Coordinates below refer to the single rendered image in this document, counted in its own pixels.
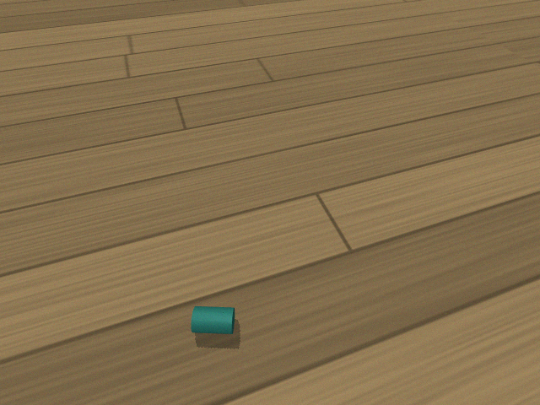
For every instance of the can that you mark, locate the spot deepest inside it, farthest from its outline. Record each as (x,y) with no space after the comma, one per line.
(206,319)

